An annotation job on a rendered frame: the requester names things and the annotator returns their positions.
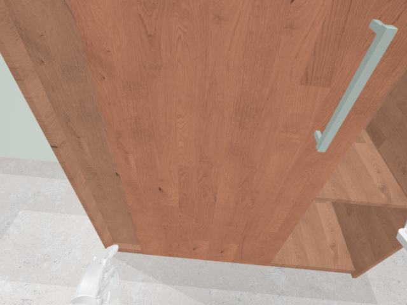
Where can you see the wardrobe door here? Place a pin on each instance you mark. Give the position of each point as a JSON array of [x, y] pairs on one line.
[[211, 108], [51, 38]]

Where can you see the robot left hand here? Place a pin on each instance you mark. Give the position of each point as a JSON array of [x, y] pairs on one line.
[[94, 276]]

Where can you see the handle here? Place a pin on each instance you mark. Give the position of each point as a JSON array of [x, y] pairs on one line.
[[384, 35]]

